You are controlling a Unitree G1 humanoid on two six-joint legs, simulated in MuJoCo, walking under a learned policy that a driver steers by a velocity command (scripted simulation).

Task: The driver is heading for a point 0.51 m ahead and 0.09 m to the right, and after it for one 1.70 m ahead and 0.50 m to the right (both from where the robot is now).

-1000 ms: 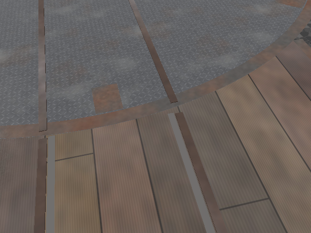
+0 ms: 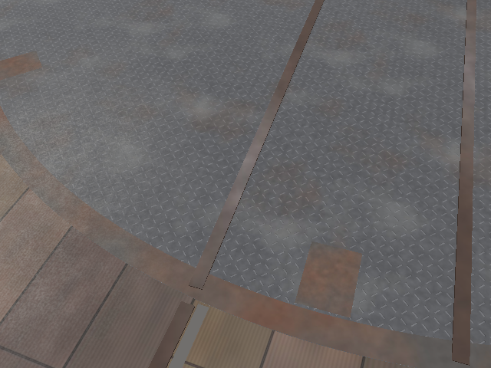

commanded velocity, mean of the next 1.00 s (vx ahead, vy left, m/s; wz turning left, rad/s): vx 0.50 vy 0.00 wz -0.32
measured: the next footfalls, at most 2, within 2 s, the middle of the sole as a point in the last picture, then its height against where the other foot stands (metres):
left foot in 0.24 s outside the picture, level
right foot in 0.76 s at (315, 360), level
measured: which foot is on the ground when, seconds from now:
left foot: up 0.00-0.22, down 0.24-0.78, up 0.80-1.00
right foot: down 0.00-0.24, up 0.26-0.74, down 0.76-1.00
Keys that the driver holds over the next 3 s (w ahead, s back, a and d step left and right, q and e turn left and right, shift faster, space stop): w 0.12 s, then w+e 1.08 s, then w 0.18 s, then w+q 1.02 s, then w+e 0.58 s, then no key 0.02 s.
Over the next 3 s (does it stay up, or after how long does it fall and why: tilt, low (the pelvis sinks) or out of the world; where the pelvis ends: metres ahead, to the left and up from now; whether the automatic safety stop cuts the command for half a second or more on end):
stays up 1.49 -0.40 -0.02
